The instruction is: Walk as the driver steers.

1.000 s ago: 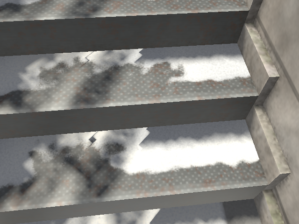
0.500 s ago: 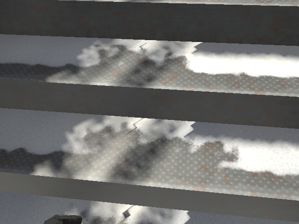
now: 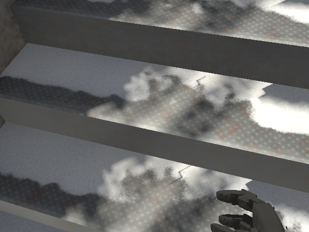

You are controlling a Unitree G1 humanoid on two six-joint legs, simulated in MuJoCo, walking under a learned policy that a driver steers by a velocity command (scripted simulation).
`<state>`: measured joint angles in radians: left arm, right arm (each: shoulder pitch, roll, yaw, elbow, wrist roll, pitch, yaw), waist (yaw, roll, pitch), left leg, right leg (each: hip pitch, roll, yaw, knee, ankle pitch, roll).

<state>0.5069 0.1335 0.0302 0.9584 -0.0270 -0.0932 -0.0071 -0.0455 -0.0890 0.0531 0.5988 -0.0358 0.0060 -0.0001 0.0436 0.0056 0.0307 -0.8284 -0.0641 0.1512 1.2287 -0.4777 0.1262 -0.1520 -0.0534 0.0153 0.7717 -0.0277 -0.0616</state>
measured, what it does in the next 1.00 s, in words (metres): climbs: right foot 0.17 m higher, then left foot 0.17 m higher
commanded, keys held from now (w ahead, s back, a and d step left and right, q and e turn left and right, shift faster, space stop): w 1.00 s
